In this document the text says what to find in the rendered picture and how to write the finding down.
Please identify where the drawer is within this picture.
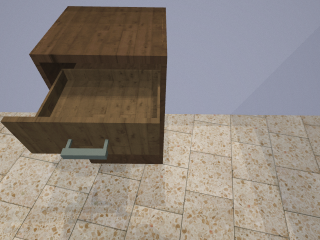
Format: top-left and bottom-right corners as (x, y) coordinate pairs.
(0, 68), (161, 155)

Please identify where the handle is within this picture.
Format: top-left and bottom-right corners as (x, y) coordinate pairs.
(60, 139), (109, 160)

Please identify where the cabinet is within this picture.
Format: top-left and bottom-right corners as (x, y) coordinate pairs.
(29, 6), (168, 164)

